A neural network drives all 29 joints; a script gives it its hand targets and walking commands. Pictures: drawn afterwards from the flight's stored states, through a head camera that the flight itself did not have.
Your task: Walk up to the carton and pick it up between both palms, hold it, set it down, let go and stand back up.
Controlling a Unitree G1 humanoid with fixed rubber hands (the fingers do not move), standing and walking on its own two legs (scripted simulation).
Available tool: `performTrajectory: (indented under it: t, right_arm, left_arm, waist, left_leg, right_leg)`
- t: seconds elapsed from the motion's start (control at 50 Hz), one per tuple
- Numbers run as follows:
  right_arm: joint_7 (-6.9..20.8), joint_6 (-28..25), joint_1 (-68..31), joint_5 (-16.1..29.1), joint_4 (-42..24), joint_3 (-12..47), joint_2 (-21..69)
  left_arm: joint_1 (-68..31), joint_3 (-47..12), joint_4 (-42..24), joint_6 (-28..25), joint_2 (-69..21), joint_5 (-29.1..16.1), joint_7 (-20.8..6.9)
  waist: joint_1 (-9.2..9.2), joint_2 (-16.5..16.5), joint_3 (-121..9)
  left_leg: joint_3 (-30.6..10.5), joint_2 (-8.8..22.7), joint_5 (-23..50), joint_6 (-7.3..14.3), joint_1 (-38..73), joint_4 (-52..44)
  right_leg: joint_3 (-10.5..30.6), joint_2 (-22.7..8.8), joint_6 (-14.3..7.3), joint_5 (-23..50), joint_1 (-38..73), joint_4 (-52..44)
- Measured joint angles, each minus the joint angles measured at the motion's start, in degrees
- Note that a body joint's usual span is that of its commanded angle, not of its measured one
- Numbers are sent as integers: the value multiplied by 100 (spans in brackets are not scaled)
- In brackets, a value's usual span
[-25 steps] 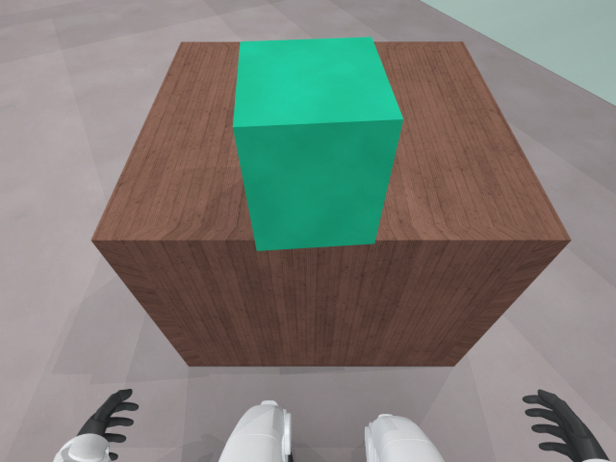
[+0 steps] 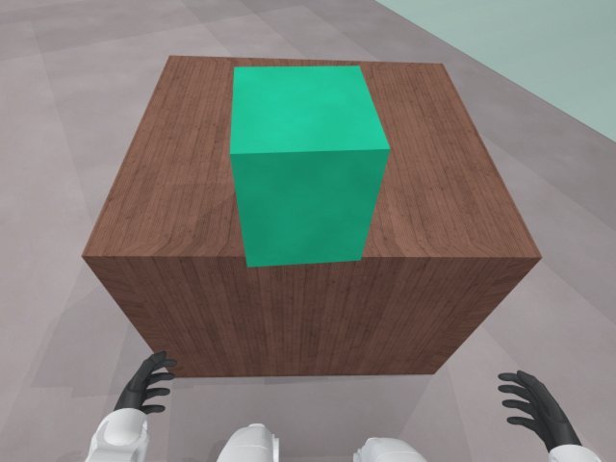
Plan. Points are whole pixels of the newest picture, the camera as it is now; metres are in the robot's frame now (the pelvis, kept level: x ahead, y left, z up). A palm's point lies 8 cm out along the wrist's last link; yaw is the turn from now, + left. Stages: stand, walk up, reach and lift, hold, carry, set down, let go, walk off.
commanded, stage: reach and lift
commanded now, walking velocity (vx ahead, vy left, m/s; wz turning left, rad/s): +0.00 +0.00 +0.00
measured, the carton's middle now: (301, 170) +0.53 +0.04 +0.05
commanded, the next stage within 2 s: none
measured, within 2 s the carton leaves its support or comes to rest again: neither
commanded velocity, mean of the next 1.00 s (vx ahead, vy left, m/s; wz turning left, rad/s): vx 0.00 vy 0.00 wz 0.00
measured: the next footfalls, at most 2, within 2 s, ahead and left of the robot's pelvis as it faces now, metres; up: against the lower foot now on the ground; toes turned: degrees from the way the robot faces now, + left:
none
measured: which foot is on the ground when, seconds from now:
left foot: down 0.00-1.00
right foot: down 0.00-1.00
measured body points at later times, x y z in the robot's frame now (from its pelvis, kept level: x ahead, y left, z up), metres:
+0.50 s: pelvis +0.03 +0.02 +0.03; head +0.07 +0.06 +0.48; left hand +0.24 +0.26 -0.02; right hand +0.20 -0.23 -0.01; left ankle +0.08 +0.11 -0.70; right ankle +0.04 -0.13 -0.70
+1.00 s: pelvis +0.04 +0.01 +0.04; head +0.06 +0.04 +0.49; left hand +0.25 +0.24 +0.03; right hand +0.25 -0.19 +0.04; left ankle +0.08 +0.11 -0.70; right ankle +0.04 -0.14 -0.70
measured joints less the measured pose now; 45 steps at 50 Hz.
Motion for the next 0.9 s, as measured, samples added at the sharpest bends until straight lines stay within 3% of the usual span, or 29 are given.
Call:
performTrajectory:
  t: [0.26,0.44,0.7,0.9]
  right_arm:
    - [-69,-43,353,-1,-727,-1,406]
    - [152,-401,355,7,-765,-2,502]
    - [17,-865,359,457,-1317,330,819]
    - [-161,-902,396,631,-1773,645,1062]
  left_arm:
    - [50,0,-260,-632,0,-127,0]
    - [213,-1,-261,-1455,-122,-410,159]
    - [558,-1,-283,-2691,-313,-706,165]
    - [676,-1,-555,-3097,-313,-904,165]
  waist:
    - [1,-16,-1]
    - [1,-15,-35]
    - [1,-15,-70]
    - [1,28,-118]
  left_leg:
    - [34,-77,421,0,536,-1059]
    - [56,-78,626,0,629,-1632]
    - [58,-78,673,0,824,-1951]
    - [58,-78,676,-5,996,-1987]
  right_leg:
    - [0,-66,-17,500,599,-1217]
    - [0,-66,-11,857,778,-2009]
    - [-1,-66,102,839,901,-2187]
    - [-1,-66,101,832,1065,-2207]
